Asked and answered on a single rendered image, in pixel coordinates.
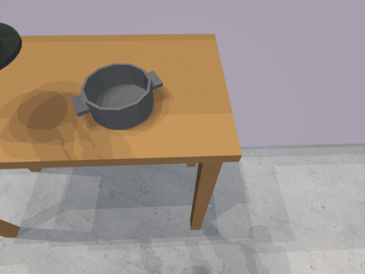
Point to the lid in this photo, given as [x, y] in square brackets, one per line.
[10, 44]

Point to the table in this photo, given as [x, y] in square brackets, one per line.
[191, 120]

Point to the pot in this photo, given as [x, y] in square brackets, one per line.
[119, 96]

